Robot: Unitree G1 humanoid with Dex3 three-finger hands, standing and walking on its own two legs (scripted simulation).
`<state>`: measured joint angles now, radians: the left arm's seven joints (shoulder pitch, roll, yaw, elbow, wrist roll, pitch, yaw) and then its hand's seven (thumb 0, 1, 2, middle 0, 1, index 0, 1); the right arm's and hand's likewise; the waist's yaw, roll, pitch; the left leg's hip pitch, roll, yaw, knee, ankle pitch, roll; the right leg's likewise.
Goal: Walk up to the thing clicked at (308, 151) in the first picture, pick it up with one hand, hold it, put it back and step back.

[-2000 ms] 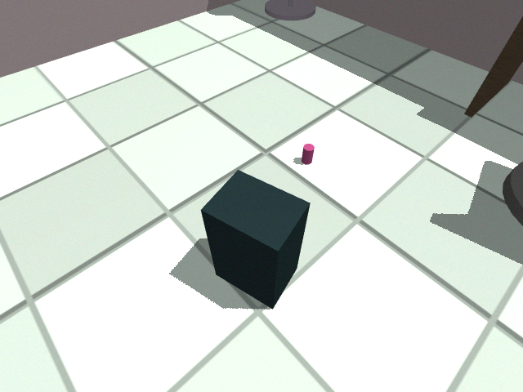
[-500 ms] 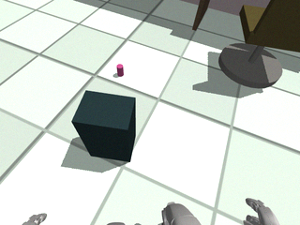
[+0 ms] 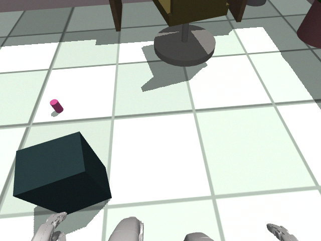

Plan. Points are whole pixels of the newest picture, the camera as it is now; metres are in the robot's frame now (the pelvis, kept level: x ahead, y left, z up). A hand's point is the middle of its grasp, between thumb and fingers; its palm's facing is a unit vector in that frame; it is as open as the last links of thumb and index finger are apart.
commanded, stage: walk up
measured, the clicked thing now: (56, 106) +1.08 +0.86 -0.71
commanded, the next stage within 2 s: none
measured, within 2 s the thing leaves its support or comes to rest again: neither
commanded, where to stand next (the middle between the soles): +0.07 -0.01 m, yaw -39 degrees
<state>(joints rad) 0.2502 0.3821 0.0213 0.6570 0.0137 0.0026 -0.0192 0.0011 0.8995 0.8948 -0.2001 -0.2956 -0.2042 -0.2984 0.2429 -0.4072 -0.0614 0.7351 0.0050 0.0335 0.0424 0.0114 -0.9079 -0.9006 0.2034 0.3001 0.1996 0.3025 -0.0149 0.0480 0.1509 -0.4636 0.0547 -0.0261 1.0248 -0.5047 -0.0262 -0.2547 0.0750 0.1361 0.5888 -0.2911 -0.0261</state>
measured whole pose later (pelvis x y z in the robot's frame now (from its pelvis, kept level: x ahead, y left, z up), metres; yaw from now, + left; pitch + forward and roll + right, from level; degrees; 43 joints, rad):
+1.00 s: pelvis -0.01 +0.03 -0.02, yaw -32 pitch -2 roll +1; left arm 0.25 0.41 0.04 0.76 0.01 0.01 0.02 0.00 0.90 0.89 -0.20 -0.30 -0.20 -0.30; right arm 0.24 -0.38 -0.04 0.80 -0.03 -0.02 0.01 0.01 -0.91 -0.90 0.21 0.30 0.20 0.30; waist 0.00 -0.03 0.13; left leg -0.35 0.01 0.05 0.77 -0.39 0.01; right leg -0.43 0.08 0.17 0.92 -0.47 -0.01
